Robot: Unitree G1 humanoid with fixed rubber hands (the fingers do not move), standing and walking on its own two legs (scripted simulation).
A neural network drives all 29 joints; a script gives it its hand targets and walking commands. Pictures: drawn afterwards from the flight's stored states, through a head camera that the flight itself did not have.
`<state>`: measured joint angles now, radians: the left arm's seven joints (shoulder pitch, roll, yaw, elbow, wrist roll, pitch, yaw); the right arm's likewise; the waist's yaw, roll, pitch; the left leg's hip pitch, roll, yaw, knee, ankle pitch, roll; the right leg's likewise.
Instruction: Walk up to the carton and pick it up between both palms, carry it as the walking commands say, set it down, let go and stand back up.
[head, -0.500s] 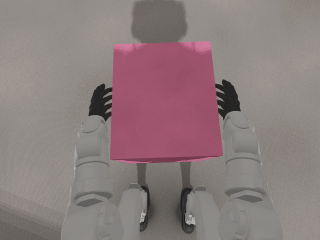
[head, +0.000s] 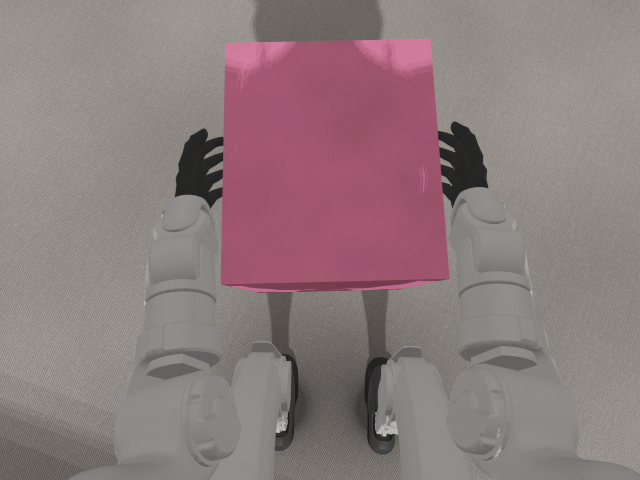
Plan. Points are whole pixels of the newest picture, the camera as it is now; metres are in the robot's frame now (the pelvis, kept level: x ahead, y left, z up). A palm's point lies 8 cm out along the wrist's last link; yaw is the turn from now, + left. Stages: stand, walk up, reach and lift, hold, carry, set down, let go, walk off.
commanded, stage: set down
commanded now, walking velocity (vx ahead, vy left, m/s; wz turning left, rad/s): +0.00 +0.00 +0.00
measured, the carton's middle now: (329, 190) +0.49 +0.02 -0.16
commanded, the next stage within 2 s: none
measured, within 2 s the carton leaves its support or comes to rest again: neither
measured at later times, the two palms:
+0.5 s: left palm (217, 196) +0.47 +0.18 -0.16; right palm (445, 192) +0.49 -0.14 -0.16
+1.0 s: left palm (231, 196) +0.50 +0.18 -0.25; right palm (427, 193) +0.52 -0.14 -0.25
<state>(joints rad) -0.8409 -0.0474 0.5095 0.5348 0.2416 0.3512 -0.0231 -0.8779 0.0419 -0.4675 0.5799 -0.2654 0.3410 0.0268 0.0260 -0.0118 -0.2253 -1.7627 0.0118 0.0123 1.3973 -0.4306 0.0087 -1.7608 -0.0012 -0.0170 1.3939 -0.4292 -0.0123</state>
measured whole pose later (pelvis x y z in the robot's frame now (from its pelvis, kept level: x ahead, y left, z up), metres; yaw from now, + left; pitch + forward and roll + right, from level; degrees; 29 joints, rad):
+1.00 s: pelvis -0.03 +0.00 -0.14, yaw +1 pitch +48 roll +0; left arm -1.22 0.11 0.45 0.68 0.14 0.36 0.04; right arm -1.24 -0.13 -0.42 0.70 -0.16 0.35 -0.03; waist 0.03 0.00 -0.01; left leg -2.21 0.00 0.01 1.88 -0.51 0.01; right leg -2.21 -0.01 -0.01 1.88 -0.52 -0.01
